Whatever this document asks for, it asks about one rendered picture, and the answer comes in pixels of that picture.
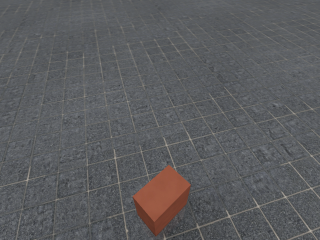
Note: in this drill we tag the carton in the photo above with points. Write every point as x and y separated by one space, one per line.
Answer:
161 199

